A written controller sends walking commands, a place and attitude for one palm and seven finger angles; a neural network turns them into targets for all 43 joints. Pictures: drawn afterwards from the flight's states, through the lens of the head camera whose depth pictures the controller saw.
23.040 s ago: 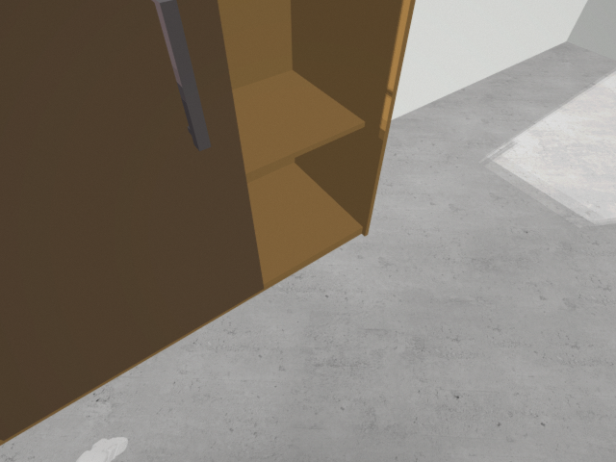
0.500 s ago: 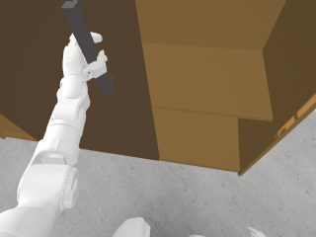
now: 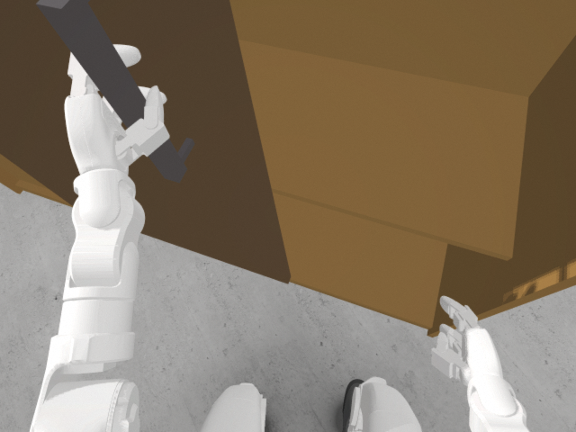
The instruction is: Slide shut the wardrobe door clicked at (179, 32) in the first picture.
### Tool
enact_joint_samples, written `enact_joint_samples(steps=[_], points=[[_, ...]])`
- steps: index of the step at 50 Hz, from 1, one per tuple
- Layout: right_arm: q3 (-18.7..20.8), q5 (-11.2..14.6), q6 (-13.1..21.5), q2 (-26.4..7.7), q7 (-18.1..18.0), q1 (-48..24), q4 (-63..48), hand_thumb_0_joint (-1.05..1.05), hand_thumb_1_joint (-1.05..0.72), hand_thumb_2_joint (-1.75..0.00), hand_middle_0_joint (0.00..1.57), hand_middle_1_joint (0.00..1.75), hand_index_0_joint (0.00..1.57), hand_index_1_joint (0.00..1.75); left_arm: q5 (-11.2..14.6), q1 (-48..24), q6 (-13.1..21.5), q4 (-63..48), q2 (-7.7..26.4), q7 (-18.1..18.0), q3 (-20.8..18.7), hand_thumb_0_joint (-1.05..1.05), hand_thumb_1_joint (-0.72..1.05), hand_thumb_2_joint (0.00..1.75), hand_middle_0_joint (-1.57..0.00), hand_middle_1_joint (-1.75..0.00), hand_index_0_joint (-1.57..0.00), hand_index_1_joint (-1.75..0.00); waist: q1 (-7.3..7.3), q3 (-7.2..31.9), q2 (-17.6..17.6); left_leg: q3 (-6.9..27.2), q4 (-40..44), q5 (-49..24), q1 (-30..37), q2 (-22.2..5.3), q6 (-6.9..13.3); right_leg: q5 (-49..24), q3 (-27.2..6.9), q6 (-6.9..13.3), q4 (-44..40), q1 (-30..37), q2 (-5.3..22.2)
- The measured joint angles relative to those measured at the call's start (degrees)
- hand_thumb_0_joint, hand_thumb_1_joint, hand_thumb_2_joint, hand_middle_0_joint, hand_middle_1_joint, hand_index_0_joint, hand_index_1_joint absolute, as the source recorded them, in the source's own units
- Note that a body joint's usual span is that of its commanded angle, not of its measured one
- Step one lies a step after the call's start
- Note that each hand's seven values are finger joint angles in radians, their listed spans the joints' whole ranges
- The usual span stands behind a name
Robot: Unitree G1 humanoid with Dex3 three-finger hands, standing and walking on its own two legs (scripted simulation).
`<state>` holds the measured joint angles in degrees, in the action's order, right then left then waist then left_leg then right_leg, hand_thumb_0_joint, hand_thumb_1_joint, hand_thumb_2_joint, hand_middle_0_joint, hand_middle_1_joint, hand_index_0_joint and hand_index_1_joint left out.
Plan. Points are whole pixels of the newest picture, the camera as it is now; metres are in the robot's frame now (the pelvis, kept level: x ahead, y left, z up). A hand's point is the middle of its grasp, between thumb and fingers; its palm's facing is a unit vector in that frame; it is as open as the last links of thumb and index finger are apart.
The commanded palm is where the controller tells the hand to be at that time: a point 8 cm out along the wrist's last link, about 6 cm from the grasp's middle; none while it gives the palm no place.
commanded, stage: step sideways, sliding the door along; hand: left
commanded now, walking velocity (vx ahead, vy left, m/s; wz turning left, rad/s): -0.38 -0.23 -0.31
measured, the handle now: (144, 97) +0.45 +0.23 +0.15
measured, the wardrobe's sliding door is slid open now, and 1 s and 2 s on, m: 0.47 0.29 0.04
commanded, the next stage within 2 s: none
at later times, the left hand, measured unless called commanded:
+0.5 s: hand (219, 138) +0.39 +0.13 +0.15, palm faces +0.38 -0.92 -0.03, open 6.9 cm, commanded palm +0.34 +0.10 +0.15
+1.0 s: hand (315, 163) +0.37 +0.02 +0.15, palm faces +0.43 -0.90 -0.04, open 7.3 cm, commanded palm +0.32 +0.00 +0.14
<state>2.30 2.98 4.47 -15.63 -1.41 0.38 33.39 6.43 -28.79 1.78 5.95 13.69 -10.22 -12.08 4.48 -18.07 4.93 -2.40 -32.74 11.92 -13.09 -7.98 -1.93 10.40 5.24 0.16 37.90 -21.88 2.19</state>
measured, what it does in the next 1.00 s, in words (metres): steps to the right: left foot, then right foot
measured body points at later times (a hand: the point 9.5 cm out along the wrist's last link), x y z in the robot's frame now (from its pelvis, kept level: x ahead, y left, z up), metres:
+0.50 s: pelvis +0.06 -0.06 +0.00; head +0.17 -0.06 +0.44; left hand +0.36 +0.17 +0.15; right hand +0.27 -0.29 -0.10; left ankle +0.06 +0.09 -0.73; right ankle +0.05 -0.20 -0.64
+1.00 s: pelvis +0.03 -0.17 -0.02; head +0.11 -0.19 +0.42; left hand +0.34 +0.07 +0.15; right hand +0.23 -0.38 -0.11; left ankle +0.06 -0.04 -0.71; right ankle +0.13 -0.30 -0.73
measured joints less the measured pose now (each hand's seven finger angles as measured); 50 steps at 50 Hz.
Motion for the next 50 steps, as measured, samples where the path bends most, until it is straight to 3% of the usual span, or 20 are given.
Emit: enact_joint_samples(steps=[3,5,9,10,12,15,17,19,20,21,25,29,34,38,41,42,44,47,48,50], points=[[1.6,-0.8,0.09,0.9,1.53,0.35,-0.01,0.01,-0.9,-0.9,0.2,0.3,0.2,0.29,-0.95,0.88,1.31,-2.64,-0.92,0.51,0.73,0.01,0.63,0.82,-0.45,-1.4,-0.17,-1.4,2.83,-1.29,-1.68,-1.52,1.32,5.62,3.13,-1.6,-3.13,11.46,-3.58,-0.58,13.01,-3.17,-1.55],[1.51,-1.23,0.96,1.48,2.39,1.07,-0.07,0.01,-0.9,-0.9,0.2,0.3,0.2,0.29,-2.1,2.16,2.05,-4.55,-1.64,0.26,0.68,0.01,0.62,0.82,-0.45,-1.4,-0.17,-1.4,4.31,-1.81,-1.81,-1.86,2.51,6.58,4.84,-3.24,-4.11,13.64,-3.51,-0.45,16.29,-3.66,-1.93],[0.56,-1.08,2.65,2.43,3.43,2.8,-1.18,0.01,-0.9,-0.9,0.2,0.3,0.2,0.29,-1.85,5.43,2.83,-7.78,-1.56,-0.29,-0.22,0.01,0.62,0.82,-0.45,-1.4,-0.17,-1.4,6.5,-2.79,-0.55,-4.16,0.11,6.82,6.45,-6.85,-5.48,6.82,-1.95,0.03,4.46,0.92,-1.29],[0.19,-0.88,3.04,2.86,3.69,3.32,-1.39,0.01,-0.9,-0.9,0.2,0.3,0.2,0.29,-1.58,6.12,2.75,-8.33,-1.21,-0.3,-0.68,0.0,0.62,0.82,-0.45,-1.4,-0.16,-1.4,6.56,-2.9,-0.66,-4.64,-2.41,7.24,6.05,-7.39,-5.3,2.1,-1.65,0.02,-0.32,3.12,-1.0],[-0.58,-0.51,3.26,3.13,3.94,2.96,-0.9,0.01,-0.9,-0.9,0.2,0.3,0.2,0.29,-1.65,7.95,2.86,-9.57,-1.25,-0.61,-2.33,-0.01,0.61,0.82,-0.45,-1.4,-0.14,-1.4,5.19,-3.47,0.51,-3.25,-9.59,6.16,3.48,-9.09,-3.57,3.42,-0.06,0.43,-3.14,6.43,-1.8],[-1.02,-0.3,2.9,2.95,2.72,1.04,0.5,0.02,-0.9,-0.9,0.2,0.3,0.2,0.29,-0.86,13.2,2.82,-13.62,-2.46,-2.13,-4.14,-0.01,0.61,0.82,-0.45,-1.4,-0.13,-1.4,3.25,-2.58,-0.68,1.19,-21.71,17.16,-3.25,-2.25,-1.07,4.72,-1.04,1.32,-2.81,4.9,-0.82],[-0.85,-0.16,3.11,2.43,1.85,0.94,0.51,0.02,-0.9,-0.9,0.2,0.3,0.2,0.29,0.01,16.6,1.82,-17.43,-4.32,-3.48,-3.85,0.01,0.63,0.81,-0.45,-1.4,-0.13,-1.4,2.28,-1.48,-1.97,1.29,-19.53,21.17,-5.42,2.38,0.05,2.75,-2.59,1.33,-3.72,3.55,0.12],[-0.66,-0.21,3.29,1.63,1.29,1.04,0.61,0.02,-0.9,-0.9,0.2,0.3,0.2,0.29,-0.4,19.74,1.4,-20.85,-6.24,-4.74,-2.83,0.02,0.64,0.8,-0.45,-1.4,-0.14,-1.4,0.83,-0.5,-2.33,-0.66,-6.85,12.0,-3.88,4.01,0.58,0.18,-3.46,1.24,-2.32,1.85,0.28],[-0.28,-0.33,3.23,0.91,1.23,1.7,0.15,0.02,-0.9,-0.9,0.2,0.3,0.2,0.29,-0.9,21.35,1.35,-22.33,-7.0,-5.01,-1.82,0.02,0.64,0.79,-0.45,-1.4,-0.15,-1.4,0.16,0.47,-1.12,-1.32,-0.78,-0.19,-2.41,2.87,1.86,-0.83,-3.1,0.61,0.18,0.56,-0.66],[0.63,-0.43,3.17,0.68,1.25,2.49,-0.21,0.02,-0.9,-0.9,0.2,0.3,0.2,0.29,-1.13,22.38,1.56,-23.26,-7.24,-4.77,-0.43,0.02,0.64,0.78,-0.45,-1.4,-0.16,-1.4,0.08,1.01,-0.35,-1.31,0.65,-3.31,-1.34,1.85,1.88,2.06,-2.91,-0.18,4.82,-0.76,-1.2],[1.37,-1.14,2.59,2.7,2.23,3.67,0.6,0.02,-0.9,-0.9,0.2,0.3,0.2,0.29,-2.94,24.37,1.86,-24.73,-6.56,-3.77,3.38,0.03,0.68,0.76,-0.45,-1.4,-0.16,-1.39,2.52,1.23,-2.83,-3.06,0.16,6.52,2.55,-0.01,-0.56,17.12,-5.83,-1.57,31.55,-7.1,-2.33],[-0.58,-1.95,3.48,3.81,2.75,4.5,-1.17,0.02,-0.9,-0.9,0.2,0.3,0.2,0.29,-4.24,27.42,2.58,-26.54,-6.24,-4.11,4.45,0.03,0.69,0.75,-0.45,-1.4,-0.16,-1.37,3.98,1.61,-2.34,-4.14,3.73,5.11,5.04,-3.97,-2.8,18.38,-3.43,-2.26,41.14,-11.71,-1.35],[-1.94,-2.2,3.98,5.05,2.83,4.34,-3.38,0.02,-0.9,-0.9,0.2,0.3,0.2,0.29,-3.52,28.58,3.08,-27.91,-6.01,-3.96,2.76,0.03,0.68,0.76,-0.45,-1.4,-0.17,-1.36,6.29,-0.07,-1.25,-6.51,7.98,2.89,8.57,-8.33,-5.17,15.52,-0.61,-2.42,34.8,-13.02,0.79],[-2.34,-2.04,4.67,5.88,2.75,4.0,-4.0,0.02,-0.9,-0.9,0.2,0.3,0.2,0.29,-1.97,27.42,2.85,-26.63,-5.2,-4.28,-0.3,0.02,0.66,0.79,-0.45,-1.4,-0.17,-1.36,6.91,-1.39,-0.11,-6.76,7.07,2.79,9.96,-11.12,-7.3,11.32,0.97,-1.86,22.34,-8.8,0.59],[-2.66,-1.55,5.36,6.92,2.96,4.21,-3.85,0.02,-0.9,-0.9,0.2,0.3,0.21,0.29,-1.46,25.18,1.54,-24.62,-3.06,-4.57,-3.32,0.0,0.63,0.8,-0.45,-1.4,-0.14,-1.37,5.98,-1.53,-0.98,-5.18,-0.89,5.28,7.34,-12.15,-5.32,2.2,1.1,-1.72,7.63,-1.12,-0.16],[-3.71,-1.71,6.32,7.29,3.81,5.27,-4.4,0.02,-0.9,-0.9,0.2,0.3,0.22,0.29,-1.47,24.23,0.84,-23.89,-1.91,-4.53,-4.35,0.0,0.63,0.8,-0.45,-1.4,-0.12,-1.38,5.34,-0.97,-2.42,-4.66,-5.16,6.4,5.5,-11.88,-4.03,-4.01,0.88,-1.39,2.12,2.12,0.23],[-6.15,-2.34,7.25,6.23,4.78,4.59,-4.28,0.02,-0.9,-0.9,0.2,0.3,0.27,0.3,-2.13,23.42,0.75,-22.56,-2.27,-5.05,-6.77,-0.01,0.63,0.81,-0.45,-1.4,-0.1,-1.38,3.36,-0.46,-2.02,-0.34,-15.48,11.83,1.24,-10.54,-1.58,2.41,1.78,1.63,3.4,2.7,-0.33],[-6.72,-2.88,6.34,5.09,4.93,1.28,-2.25,0.02,-0.9,-0.9,0.2,0.3,0.33,0.31,-0.84,24.8,0.02,-23.29,-3.78,-5.69,-8.08,-0.01,0.64,0.8,-0.45,-1.4,-0.09,-1.39,1.36,0.36,-1.51,3.62,-30.46,23.07,-5.78,-1.09,-0.65,3.0,0.45,1.86,4.33,-0.54,-0.72],[-6.35,-2.58,5.73,5.13,4.95,0.73,-1.7,0.02,-0.9,-0.9,0.2,0.3,0.34,0.31,-0.39,25.26,-0.34,-24.1,-4.18,-5.78,-7.97,0.0,0.65,0.8,-0.45,-1.4,-0.09,-1.39,1.13,0.69,-2.03,3.02,-30.65,23.78,-6.69,1.67,-0.55,1.56,-0.37,1.64,3.47,-1.38,-0.81],[-5.78,-2.05,4.48,5.21,4.56,0.53,-0.72,0.02,-0.9,-0.9,0.2,0.3,0.34,0.32,-0.65,25.87,-0.67,-25.77,-4.49,-5.9,-7.18,0.01,0.67,0.78,-0.45,-1.4,-0.08,-1.38,0.13,1.67,-3.52,0.76,-18.66,19.5,-5.35,5.05,-0.15,-0.34,-1.16,1.82,2.24,-2.99,-0.86]])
